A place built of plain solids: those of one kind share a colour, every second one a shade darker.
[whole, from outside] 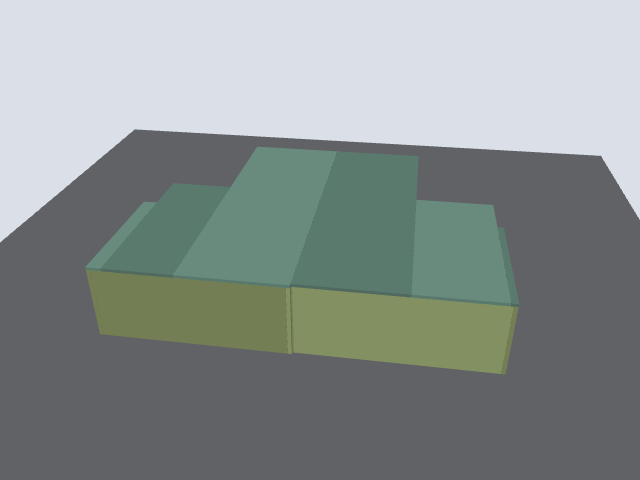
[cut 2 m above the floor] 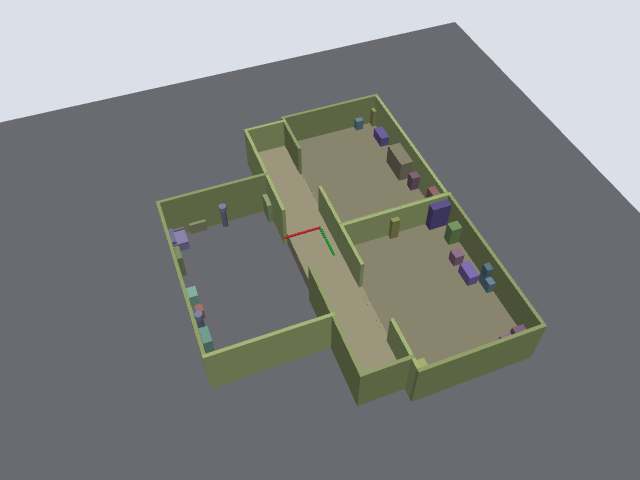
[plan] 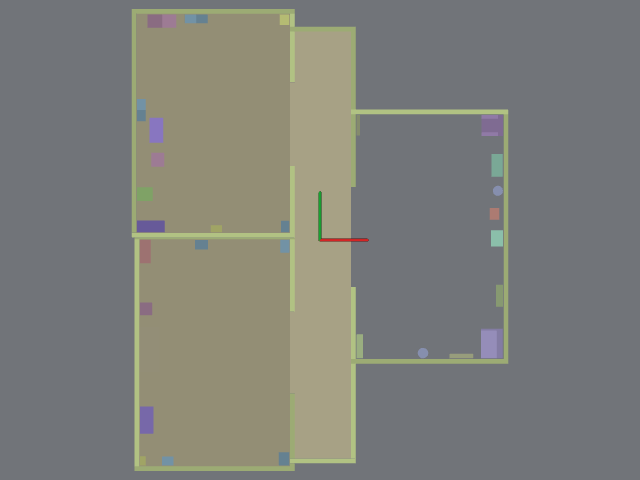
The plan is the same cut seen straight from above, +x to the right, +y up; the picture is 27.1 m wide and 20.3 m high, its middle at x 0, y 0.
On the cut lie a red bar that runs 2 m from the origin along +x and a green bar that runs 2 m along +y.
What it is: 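One storey of an old house, long lived in; a hall and three lower rooms beside it, each open to the hall along a stretch without wall, rail or kerb; a room's floor lies below the hall's by a bare drop, by one riser or not at all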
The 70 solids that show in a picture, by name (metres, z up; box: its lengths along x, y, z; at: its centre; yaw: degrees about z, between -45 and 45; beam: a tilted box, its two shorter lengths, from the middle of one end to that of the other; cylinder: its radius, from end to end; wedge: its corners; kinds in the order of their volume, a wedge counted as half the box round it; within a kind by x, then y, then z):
{
 "floor_1": {"box": [6.5, 9.27, 1.07], "at": [-4.51, 4.93, 0.49]},
 "floor_2": {"box": [6.38, 9.6, 0.89], "at": [-4.45, -4.77, 0.39]},
 "floor_3": {"box": [0.2, 3.46, 0.89], "at": [-1.17, -4.76, 0.39]},
 "floor_4": {"box": [0.2, 3.55, 1.07], "at": [-1.17, 4.9, 0.49]},
 "floor_5": {"box": [2.38, 18.07, 1.07], "at": [0.12, -0.21, 0.49]},
 "wall_1": {"box": [0.2, 9.27, 3.82], "at": [-7.86, 4.93, 1.86]},
 "wall_2": {"box": [0.2, 9.6, 3.82], "at": [-7.74, -4.77, 1.86]},
 "wall_3": {"box": [6.9, 0.2, 3.82], "at": [-4.51, 0.2, 1.86]},
 "wall_4": {"box": [6.9, 0.2, 3.82], "at": [-4.51, 9.67, 1.86]},
 "wall_5": {"box": [6.78, 0.2, 3.82], "at": [-4.45, -9.67, 1.86]},
 "wall_6": {"box": [6.78, 0.07, 3.82], "at": [-4.45, 0.07, 1.86]},
 "wall_7": {"box": [0.2, 2.76, 3.82], "at": [-1.17, -7.87, 1.86]},
 "wall_8": {"box": [0.2, 3.06, 3.82], "at": [-1.17, -1.5, 1.86]},
 "wall_9": {"box": [0.2, 2.83, 3.82], "at": [-1.17, 1.72, 1.86]},
 "wall_10": {"box": [0.2, 2.14, 3.82], "at": [-1.17, 7.75, 1.86]},
 "wall_11": {"box": [0.2, 0.55, 3.82], "at": [-1.17, 9.29, 1.86]},
 "wall_12": {"box": [2.78, 0.2, 3.82], "at": [0.12, -9.35, 1.86]},
 "wall_13": {"box": [2.78, 0.2, 3.82], "at": [0.12, 8.92, 1.86]},
 "wall_14": {"box": [0.2, 4.01, 3.82], "at": [1.41, -7.24, 1.86]},
 "wall_15": {"box": [0.2, 3.05, 3.82], "at": [1.41, -3.51, 1.86]},
 "wall_16": {"box": [0.2, 3.08, 3.82], "at": [1.41, 3.78, 1.86]},
 "wall_17": {"box": [0.2, 3.3, 3.82], "at": [1.41, 7.17, 1.86]},
 "wall_18": {"box": [6.65, 0.2, 3.82], "at": [4.64, -5.13, 1.86]},
 "wall_19": {"box": [6.65, 0.2, 3.82], "at": [4.64, 5.42, 1.86]},
 "wall_20": {"box": [0.2, 10.35, 3.82], "at": [7.86, 0.14, 1.86]},
 "roof_1": {"box": [6.9, 0.75, 0.16], "at": [-4.51, 9.39, 3.85]},
 "roof_2": {"box": [6.78, 0.32, 0.16], "at": [-4.45, -9.61, 3.85]},
 "roof_3": {"box": [9.48, 3.5, 0.16], "at": [-3.23, 7.27, 3.85]},
 "roof_4": {"box": [9.36, 4.21, 0.16], "at": [-3.16, -7.34, 3.85]},
 "roof_5": {"box": [15.93, 5.42, 0.16], "at": [0.0, 2.81, 3.85]},
 "roof_6": {"box": [15.81, 5.33, 0.16], "at": [0.06, -2.57, 3.85]},
 "workbench_1": {"box": [0.83, 1.9, 1.37], "at": [-7.2, -4.64, 1.52]},
 "crate_stack_1": {"box": [0.37, 0.47, 0.68], "at": [-7.55, 5.26, 2.1]},
 "crate_stack_2": {"box": [0.37, 0.94, 0.74], "at": [-7.55, 5.5, 1.39]},
 "crate_stack_3": {"box": [0.49, 0.39, 0.73], "at": [-6.44, -9.35, 1.2]},
 "crate_stack_4": {"box": [0.48, 0.37, 0.34], "at": [-5.47, 9.36, 1.89]},
 "crate_stack_5": {"box": [0.97, 0.37, 0.7], "at": [-5.23, 9.36, 1.37]},
 "crate_stack_6": {"box": [0.55, 0.41, 0.67], "at": [-5.01, -0.2, 1.17]},
 "crate_stack_7": {"box": [0.46, 0.57, 0.71], "at": [-1.52, -9.26, 1.19]},
 "crate_stack_8": {"box": [0.39, 0.55, 0.98], "at": [-1.49, -0.27, 1.33]},
 "crate_stack_9": {"box": [0.36, 0.48, 0.71], "at": [-1.47, 0.57, 1.38]},
 "carton_stack_1": {"box": [0.53, 0.54, 1.02], "at": [-7.35, -2.91, 1.35]},
 "carton_stack_2": {"box": [0.63, 0.57, 0.41], "at": [-6.98, 9.26, 2.21]},
 "carton_stack_3": {"box": [0.55, 0.6, 0.75], "at": [-6.86, 3.4, 1.4]},
 "carton_stack_4": {"box": [1.22, 0.57, 0.98], "at": [-6.68, 9.26, 1.51]},
 "clothes_rail_1": {"box": [1.17, 0.5, 1.71], "at": [-7.15, 0.58, 1.88]},
 "tv_unit_1": {"box": [0.51, 0.68, 0.98], "at": [7.48, 0.07, 0.44]},
 "tv_unit_2": {"box": [0.49, 0.97, 1.3], "at": [7.49, 3.15, 0.6]},
 "trunk_1": {"box": [0.58, 1.16, 0.7], "at": [-7.33, -7.62, 1.19]},
 "trunk_2": {"box": [0.58, 1.07, 0.7], "at": [-6.92, 4.64, 1.37]},
 "bookcase_1": {"box": [0.28, 1.02, 1.55], "at": [1.68, -4.5, 0.73]},
 "bookcase_2": {"box": [0.3, 0.93, 1.64], "at": [7.59, -2.36, 0.77]},
 "metal_shelving_1": {"box": [0.46, 0.99, 1.79], "at": [-7.38, -0.49, 1.74]},
 "tall_odds_1": {"box": [0.24, 0.4, 1.26], "at": [-7.49, -9.34, 1.47]},
 "tall_odds_2": {"box": [0.49, 0.3, 1.47], "at": [-4.38, 0.48, 1.76]},
 "tall_odds_3": {"box": [0.41, 0.45, 1.84], "at": [-1.5, 9.31, 1.95]},
 "armchair_1": {"box": [0.7, 0.16, 0.65], "at": [7.18, 4.47, 0.28]},
 "armchair_2": {"box": [0.7, 0.74, 0.52], "at": [7.18, 4.92, 0.21]},
 "armchair_3": {"box": [0.7, 0.16, 0.13], "at": [7.18, 5.21, 0.54]},
 "armchair_4": {"box": [0.21, 0.9, 1.01], "at": [7.63, 4.84, 0.46]},
 "washing_machine_1": {"box": [0.66, 0.59, 1.24], "at": [-7.41, 1.94, 1.65]},
 "sofa_1": {"box": [0.67, 1.18, 0.51], "at": [7.14, -4.34, 0.2]},
 "sofa_2": {"box": [0.26, 1.1, 0.25], "at": [7.61, -4.38, 0.73]},
 "floor_lamp_round_1": {"cylinder": 0.16, "from": [4.36, -4.78, 0.0], "to": [4.36, -4.78, 1.38]},
 "floor_lamp_round_2": {"cylinder": 0.22, "from": [4.36, -4.78, 1.38], "to": [4.36, -4.78, 1.68]},
 "floor_lamp_round_3": {"cylinder": 0.17, "from": [7.52, 2.08, 0.0], "to": [7.52, 2.08, 1.26]},
 "floor_lamp_round_4": {"cylinder": 0.21, "from": [7.52, 2.08, 1.26], "to": [7.52, 2.08, 1.63]},
 "radiator_1": {"box": [0.16, 0.87, 0.93], "at": [1.62, 4.86, 0.41]},
 "radiator_2": {"box": [1.01, 0.19, 0.81], "at": [5.98, -4.91, 0.35]},
 "side_table_1": {"box": [0.4, 0.51, 0.81], "at": [7.38, 1.1, 0.35]}
}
